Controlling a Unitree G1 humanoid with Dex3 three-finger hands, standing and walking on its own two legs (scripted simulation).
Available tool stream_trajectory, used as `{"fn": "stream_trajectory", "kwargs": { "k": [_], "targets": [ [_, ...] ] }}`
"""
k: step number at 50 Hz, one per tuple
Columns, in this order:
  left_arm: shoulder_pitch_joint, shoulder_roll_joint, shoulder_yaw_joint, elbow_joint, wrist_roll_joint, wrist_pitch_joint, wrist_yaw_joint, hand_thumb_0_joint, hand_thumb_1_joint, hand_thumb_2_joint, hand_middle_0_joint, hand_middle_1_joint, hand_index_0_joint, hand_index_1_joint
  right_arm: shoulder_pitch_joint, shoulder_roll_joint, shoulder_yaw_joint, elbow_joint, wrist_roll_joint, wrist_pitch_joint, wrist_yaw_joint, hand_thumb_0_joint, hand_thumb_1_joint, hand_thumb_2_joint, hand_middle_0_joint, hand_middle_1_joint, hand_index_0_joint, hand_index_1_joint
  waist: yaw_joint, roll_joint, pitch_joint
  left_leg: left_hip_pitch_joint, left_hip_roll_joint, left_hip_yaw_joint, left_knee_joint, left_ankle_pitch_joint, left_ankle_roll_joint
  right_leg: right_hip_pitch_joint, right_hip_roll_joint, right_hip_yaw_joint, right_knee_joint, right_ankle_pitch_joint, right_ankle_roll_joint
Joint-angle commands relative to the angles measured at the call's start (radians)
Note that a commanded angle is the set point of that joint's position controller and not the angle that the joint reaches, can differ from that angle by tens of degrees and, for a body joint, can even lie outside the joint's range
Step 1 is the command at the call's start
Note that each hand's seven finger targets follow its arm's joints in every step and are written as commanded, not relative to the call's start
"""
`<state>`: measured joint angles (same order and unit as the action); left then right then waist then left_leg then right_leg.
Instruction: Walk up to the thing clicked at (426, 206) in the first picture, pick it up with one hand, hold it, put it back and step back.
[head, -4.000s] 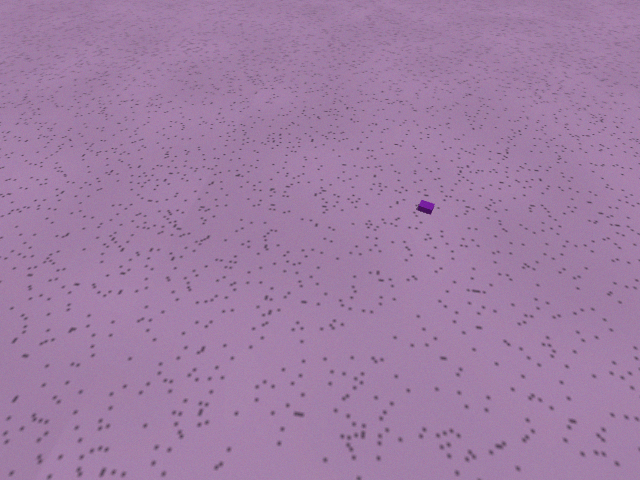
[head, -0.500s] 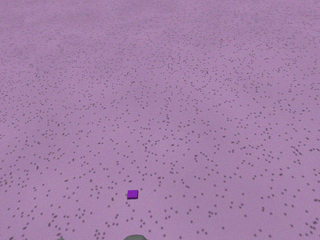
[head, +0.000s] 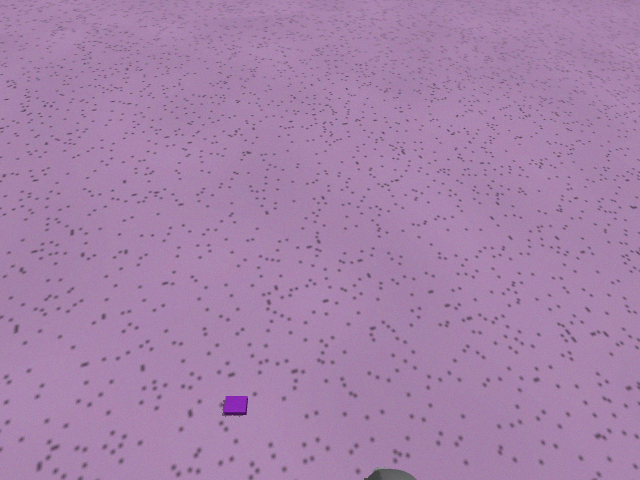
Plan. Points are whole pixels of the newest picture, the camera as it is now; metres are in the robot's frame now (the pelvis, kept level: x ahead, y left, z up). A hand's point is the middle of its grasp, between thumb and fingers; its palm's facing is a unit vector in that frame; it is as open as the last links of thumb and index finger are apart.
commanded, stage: walk up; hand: left
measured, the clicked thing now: (236, 405) +0.42 +0.22 -0.75
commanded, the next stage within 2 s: stand in 1.54 s
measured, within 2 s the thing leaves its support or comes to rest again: neither
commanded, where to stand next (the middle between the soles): +0.07 -0.02 m, yaw +0 degrees
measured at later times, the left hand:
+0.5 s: hand out of the picture +0.13 +0.24 -0.14, palm faces -0.04 -0.94 -0.34, open 7.4 cm
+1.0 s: hand out of the picture +0.11 +0.25 -0.14, palm faces -0.02 -0.94 -0.34, open 7.4 cm
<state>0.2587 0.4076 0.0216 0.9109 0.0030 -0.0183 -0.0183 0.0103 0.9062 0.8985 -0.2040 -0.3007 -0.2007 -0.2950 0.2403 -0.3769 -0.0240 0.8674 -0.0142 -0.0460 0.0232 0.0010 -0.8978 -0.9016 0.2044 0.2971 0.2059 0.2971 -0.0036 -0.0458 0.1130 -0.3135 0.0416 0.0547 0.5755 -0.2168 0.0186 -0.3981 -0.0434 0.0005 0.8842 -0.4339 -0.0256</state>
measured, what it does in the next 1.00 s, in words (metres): steps on the spot: right foot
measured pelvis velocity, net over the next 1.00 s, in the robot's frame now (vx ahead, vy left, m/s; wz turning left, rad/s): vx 0.04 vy -0.01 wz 0.00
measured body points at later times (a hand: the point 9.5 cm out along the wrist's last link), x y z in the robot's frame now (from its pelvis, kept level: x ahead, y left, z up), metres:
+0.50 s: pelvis +0.02 -0.01 +0.01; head +0.03 -0.02 +0.46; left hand +0.13 +0.28 -0.11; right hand +0.08 -0.31 -0.13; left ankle +0.05 +0.12 -0.73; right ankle +0.05 -0.14 -0.73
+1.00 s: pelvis +0.04 -0.01 +0.02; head +0.04 -0.01 +0.47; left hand +0.12 +0.29 -0.11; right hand +0.13 -0.31 -0.12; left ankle +0.05 +0.12 -0.73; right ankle +0.05 -0.14 -0.73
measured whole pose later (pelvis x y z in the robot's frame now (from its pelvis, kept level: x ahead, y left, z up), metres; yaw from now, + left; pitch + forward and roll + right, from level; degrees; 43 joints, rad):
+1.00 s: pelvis +0.04 -0.01 +0.02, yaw +0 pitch -3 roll +0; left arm 0.08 0.35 0.00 1.18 0.01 -0.01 -0.02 0.01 0.91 0.90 -0.20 -0.30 -0.20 -0.30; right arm 0.06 -0.36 0.00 1.16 0.00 -0.01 0.02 0.00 -0.90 -0.90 0.20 0.30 0.20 0.30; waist 0.01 0.01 0.05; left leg -0.14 0.03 0.03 0.35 -0.17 -0.01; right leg -0.13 -0.04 -0.03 0.34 -0.16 0.03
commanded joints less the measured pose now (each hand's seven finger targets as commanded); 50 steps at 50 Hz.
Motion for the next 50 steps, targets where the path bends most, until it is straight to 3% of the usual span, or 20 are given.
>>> {"fn": "stream_trajectory", "kwargs": {
  "k": [1,3,4,5,6,7,8,9,10,11,12,13,15,18,26,35,40,50],
  "targets": [
    [0.068,0.161,0.056,-0.006,0.001,-0.019,0.023,0.000,0.900,0.900,-0.200,-0.300,-0.200,-0.300,-0.028,-0.273,-0.076,-0.065,-0.002,-0.005,-0.024,0.000,-0.900,-0.900,0.200,0.300,0.200,0.300,0.002,0.236,-0.118,0.014,0.207,-0.184,-0.146,0.178,0.189,0.090,0.009,-0.035,-0.161,0.075,0.021],
    [0.099,0.144,0.058,0.026,0.006,-0.024,0.030,0.000,0.900,0.900,-0.200,-0.300,-0.200,-0.300,-0.068,-0.265,-0.068,-0.064,0.005,0.010,-0.020,0.000,-0.900,-0.900,0.200,0.300,0.200,0.300,0.034,0.206,-0.140,-0.051,0.195,-0.157,-0.070,0.115,0.167,0.209,0.031,-0.058,-0.294,0.191,0.015],
    [0.104,0.155,0.061,0.038,0.012,-0.030,0.033,0.000,0.900,0.900,-0.200,-0.300,-0.200,-0.300,-0.087,-0.234,-0.055,-0.067,0.013,0.016,-0.018,0.000,-0.900,-0.900,0.200,0.300,0.200,0.300,0.046,0.163,-0.149,-0.090,0.167,-0.140,-0.025,0.066,0.133,0.265,0.034,-0.045,-0.346,0.232,0.007],
    [0.087,0.170,0.063,0.034,0.016,-0.037,0.038,0.000,0.900,0.900,-0.200,-0.300,-0.200,-0.300,-0.085,-0.197,-0.040,-0.063,0.020,0.020,-0.018,0.000,-0.900,-0.900,0.200,0.300,0.200,0.300,0.053,0.102,-0.151,-0.114,0.141,-0.119,0.026,0.007,0.089,0.289,0.003,0.009,-0.421,0.245,-0.012],
    [0.037,0.222,0.072,0.023,0.028,-0.046,0.041,0.000,0.900,0.900,-0.200,-0.300,-0.200,-0.300,-0.055,-0.143,-0.026,-0.055,0.029,0.024,-0.017,0.000,-0.900,-0.900,0.200,0.300,0.200,0.300,0.021,-0.071,-0.132,-0.147,0.060,-0.071,0.128,-0.082,0.033,0.242,-0.150,0.248,-0.506,0.226,-0.060],
    [-0.045,0.277,0.073,-0.002,0.023,-0.050,0.039,0.000,0.900,0.900,-0.200,-0.300,-0.200,-0.300,-0.051,-0.141,-0.024,-0.041,0.028,0.034,-0.022,0.000,-0.900,-0.900,0.200,0.300,0.200,0.300,-0.001,-0.133,-0.078,-0.121,-0.017,-0.044,0.176,-0.271,0.004,0.088,-0.293,0.435,-0.610,0.076,-0.143],
    [-0.130,0.304,0.072,-0.013,0.021,-0.041,0.035,0.000,0.900,0.900,-0.200,-0.300,-0.200,-0.300,-0.039,-0.201,-0.046,0.001,0.022,0.037,-0.029,0.000,-0.900,-0.900,0.200,0.300,0.200,0.300,-0.012,-0.144,-0.054,0.021,0.004,-0.067,0.224,-0.310,0.006,-0.062,-0.319,0.432,-0.588,0.042,-0.203],
    [-0.167,0.251,0.059,-0.017,0.015,-0.035,0.031,0.000,0.900,0.900,-0.200,-0.300,-0.200,-0.300,-0.007,-0.210,-0.048,0.030,0.020,0.032,-0.026,0.000,-0.900,-0.900,0.200,0.300,0.200,0.300,-0.041,-0.110,-0.044,0.100,0.021,-0.077,0.138,-0.265,0.013,-0.109,-0.249,0.328,-0.544,0.027,-0.164],
    [-0.163,0.213,0.045,-0.011,0.012,-0.032,0.029,0.000,0.900,0.900,-0.200,-0.300,-0.200,-0.300,-0.016,-0.212,-0.046,0.048,0.026,0.025,-0.021,0.000,-0.900,-0.900,0.200,0.300,0.200,0.300,-0.048,-0.078,-0.054,0.125,0.019,-0.070,0.017,-0.172,0.021,-0.082,-0.178,0.214,-0.511,0.076,-0.101],
    [-0.167,0.187,0.039,-0.002,0.008,-0.034,0.030,0.000,0.900,0.900,-0.200,-0.300,-0.200,-0.300,-0.037,-0.214,-0.046,0.063,0.029,0.019,-0.019,0.000,-0.900,-0.900,0.200,0.300,0.200,0.300,-0.039,-0.066,-0.077,0.121,0.041,-0.084,-0.028,-0.040,0.023,-0.017,-0.129,0.146,-0.476,0.149,-0.051],
    [-0.161,0.181,0.035,0.010,0.007,-0.035,0.029,0.000,0.900,0.900,-0.200,-0.300,-0.200,-0.300,-0.045,-0.212,-0.044,0.072,0.027,0.016,-0.020,0.000,-0.900,-0.900,0.200,0.300,0.200,0.300,-0.030,-0.077,-0.111,0.129,0.058,-0.116,-0.063,0.027,0.032,0.025,-0.105,0.124,-0.440,0.223,-0.033],
    [-0.139,0.176,0.034,0.023,0.002,-0.036,0.026,0.000,0.900,0.900,-0.200,-0.300,-0.200,-0.300,-0.060,-0.216,-0.039,0.074,0.023,0.011,-0.021,0.000,-0.900,-0.900,0.200,0.300,0.200,0.300,-0.011,-0.066,-0.143,0.137,0.073,-0.139,-0.086,0.048,0.035,0.064,-0.089,0.121,-0.424,0.269,-0.028],
    [-0.124,0.185,0.034,0.047,-0.002,-0.032,0.023,0.000,0.900,0.900,-0.200,-0.300,-0.200,-0.300,-0.112,-0.220,-0.027,0.083,0.018,0.009,-0.018,0.000,-0.900,-0.900,0.200,0.300,0.200,0.300,0.014,-0.062,-0.152,0.099,0.078,-0.148,-0.105,-0.050,0.037,0.104,-0.086,0.127,-0.473,0.155,-0.023],
    [-0.192,0.193,0.035,0.065,0.003,-0.028,0.024,0.000,0.900,0.900,-0.200,-0.300,-0.200,-0.300,-0.110,-0.200,-0.017,0.128,0.014,0.017,-0.012,0.000,-0.900,-0.900,0.200,0.300,0.200,0.300,-0.002,-0.060,-0.097,0.085,0.049,-0.109,-0.138,-0.085,0.016,0.100,-0.111,0.156,-0.540,0.022,-0.025],
    [-0.206,0.160,0.023,0.128,-0.010,-0.021,0.021,0.000,0.900,0.900,-0.200,-0.300,-0.200,-0.300,-0.161,-0.208,-0.006,0.196,0.010,0.000,-0.018,0.000,-0.900,-0.900,0.200,0.300,0.200,0.300,0.024,0.066,-0.138,0.087,0.097,-0.146,-0.249,0.067,0.015,0.257,-0.074,0.074,-0.508,0.284,-0.007],
    [-0.246,0.149,0.014,0.176,-0.005,-0.013,0.016,0.000,0.900,0.900,-0.200,-0.300,-0.200,-0.300,-0.193,-0.206,-0.011,0.229,0.008,0.003,-0.024,0.000,-0.900,-0.900,0.200,0.300,0.200,0.300,0.011,0.091,-0.149,0.120,0.097,-0.132,-0.293,0.056,0.008,0.293,-0.081,0.060,-0.564,0.324,0.010],
    [-0.251,0.150,0.015,0.198,-0.001,-0.014,0.018,0.000,0.900,0.900,-0.200,-0.300,-0.200,-0.300,-0.203,-0.205,-0.015,0.236,0.010,0.005,-0.025,0.000,-0.900,-0.900,0.200,0.300,0.200,0.300,0.004,0.065,-0.167,0.174,0.097,-0.120,-0.284,0.127,0.010,0.293,-0.086,0.055,-0.579,0.363,0.013],
    [-0.254,0.146,0.016,0.216,0.003,-0.016,0.020,0.000,0.900,0.900,-0.200,-0.300,-0.200,-0.300,-0.212,-0.200,-0.018,0.244,0.011,0.015,-0.023,0.000,-0.900,-0.900,0.200,0.300,0.200,0.300,-0.002,0.041,-0.162,0.212,0.094,-0.116,-0.294,0.123,0.004,0.283,-0.091,0.055,-0.611,0.356,0.020]
  ]
}}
